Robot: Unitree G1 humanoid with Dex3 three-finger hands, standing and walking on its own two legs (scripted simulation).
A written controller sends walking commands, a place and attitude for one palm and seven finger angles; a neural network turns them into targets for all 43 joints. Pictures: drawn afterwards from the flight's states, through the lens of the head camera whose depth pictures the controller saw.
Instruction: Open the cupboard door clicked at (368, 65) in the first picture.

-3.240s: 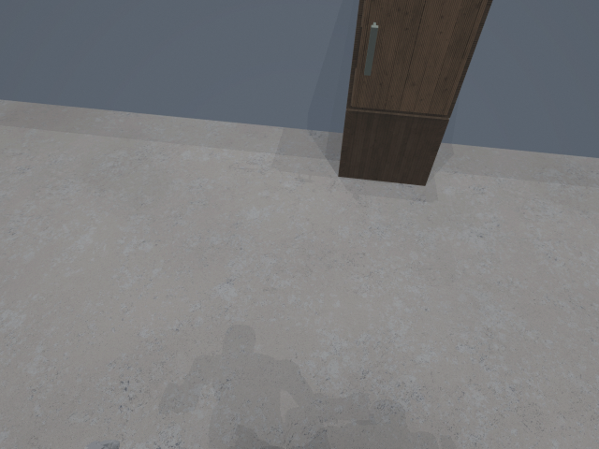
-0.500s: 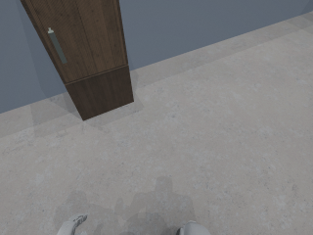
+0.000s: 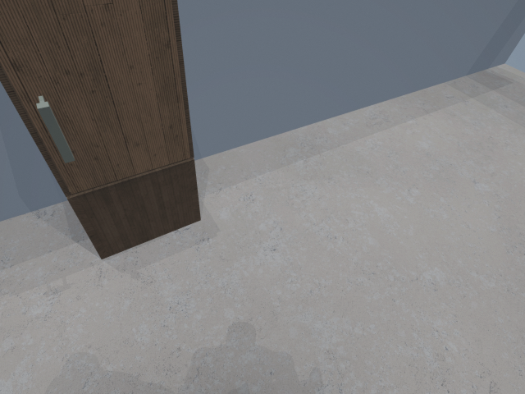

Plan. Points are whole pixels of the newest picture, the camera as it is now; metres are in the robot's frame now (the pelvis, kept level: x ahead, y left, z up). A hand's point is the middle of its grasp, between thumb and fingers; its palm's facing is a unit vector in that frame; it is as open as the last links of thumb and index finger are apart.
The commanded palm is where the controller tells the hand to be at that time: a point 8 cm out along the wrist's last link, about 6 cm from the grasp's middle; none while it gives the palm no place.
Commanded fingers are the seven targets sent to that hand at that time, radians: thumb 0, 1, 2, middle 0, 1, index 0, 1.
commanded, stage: walk to a spot facing it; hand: left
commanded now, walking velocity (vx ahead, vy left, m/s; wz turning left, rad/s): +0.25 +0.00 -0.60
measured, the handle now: (55, 129) +0.71 +0.61 -0.08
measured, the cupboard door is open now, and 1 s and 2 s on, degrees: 0 0 0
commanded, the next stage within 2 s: turn to face it in 0.16 s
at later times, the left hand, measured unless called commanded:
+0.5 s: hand (214, 302) +0.32 +0.11 -0.16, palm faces -0.15 -0.97 -0.20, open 7.3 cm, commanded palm none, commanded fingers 0.00 0.90 0.90 -0.20 -0.30 -0.20 -0.30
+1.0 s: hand (143, 345) +0.23 +0.23 -0.16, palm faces +0.22 -0.95 -0.24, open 7.4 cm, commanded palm none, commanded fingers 0.00 0.90 0.90 -0.20 -0.30 -0.20 -0.30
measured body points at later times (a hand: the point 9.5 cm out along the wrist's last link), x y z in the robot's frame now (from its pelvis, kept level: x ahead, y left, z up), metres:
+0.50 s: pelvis +0.17 -0.04 +0.00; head +0.20 -0.05 +0.45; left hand +0.33 +0.17 -0.14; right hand +0.06 -0.23 -0.16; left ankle +0.07 +0.10 -0.67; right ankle +0.22 -0.14 -0.72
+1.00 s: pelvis +0.19 +0.00 +0.01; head +0.22 +0.03 +0.46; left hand +0.21 +0.28 -0.14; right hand +0.30 -0.25 -0.11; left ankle +0.22 +0.09 -0.72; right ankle +0.20 -0.16 -0.64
